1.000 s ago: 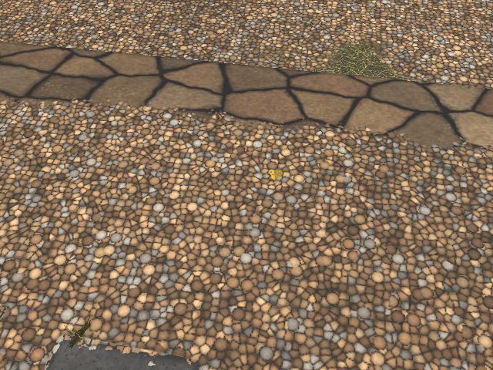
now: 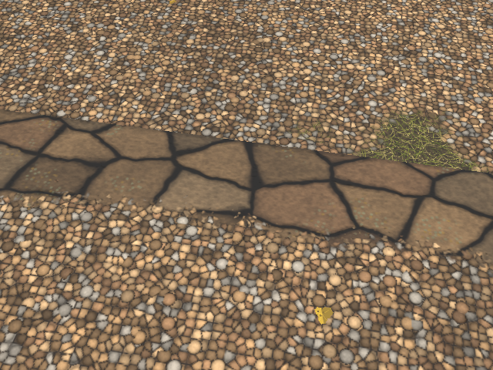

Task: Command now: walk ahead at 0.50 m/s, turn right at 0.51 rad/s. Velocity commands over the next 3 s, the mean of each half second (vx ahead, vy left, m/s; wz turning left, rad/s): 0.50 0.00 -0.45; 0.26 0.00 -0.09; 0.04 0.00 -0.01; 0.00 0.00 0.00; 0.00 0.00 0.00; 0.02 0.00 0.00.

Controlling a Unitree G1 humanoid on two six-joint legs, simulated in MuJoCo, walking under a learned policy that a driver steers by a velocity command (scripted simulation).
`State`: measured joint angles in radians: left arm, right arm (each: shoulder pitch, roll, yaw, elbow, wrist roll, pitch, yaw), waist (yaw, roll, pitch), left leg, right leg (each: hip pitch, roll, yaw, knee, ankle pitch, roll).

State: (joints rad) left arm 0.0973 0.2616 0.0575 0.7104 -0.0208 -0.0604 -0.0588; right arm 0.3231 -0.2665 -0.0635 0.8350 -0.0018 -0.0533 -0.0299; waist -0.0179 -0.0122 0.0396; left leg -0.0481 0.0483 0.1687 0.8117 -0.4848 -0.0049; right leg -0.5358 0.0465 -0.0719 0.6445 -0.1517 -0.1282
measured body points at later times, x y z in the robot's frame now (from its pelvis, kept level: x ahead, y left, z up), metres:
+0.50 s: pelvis +0.30 +0.02 +0.01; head +0.32 +0.02 +0.46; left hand +0.42 +0.28 -0.11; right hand +0.44 -0.27 -0.06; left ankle +0.41 +0.10 -0.71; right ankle +0.11 -0.06 -0.67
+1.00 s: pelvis +0.47 -0.04 +0.02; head +0.49 -0.06 +0.47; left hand +0.72 +0.14 -0.07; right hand +0.47 -0.32 -0.11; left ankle +0.43 +0.10 -0.68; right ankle +0.52 -0.16 -0.71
